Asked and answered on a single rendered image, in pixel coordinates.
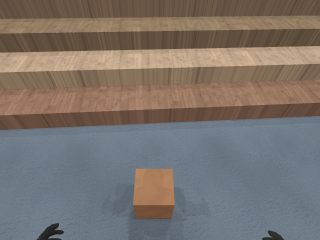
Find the carton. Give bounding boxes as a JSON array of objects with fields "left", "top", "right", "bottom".
[{"left": 133, "top": 169, "right": 175, "bottom": 219}]

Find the left robot hand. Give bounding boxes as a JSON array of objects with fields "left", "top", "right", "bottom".
[{"left": 37, "top": 223, "right": 64, "bottom": 240}]

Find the right robot hand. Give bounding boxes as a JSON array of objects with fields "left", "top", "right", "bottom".
[{"left": 262, "top": 230, "right": 284, "bottom": 240}]

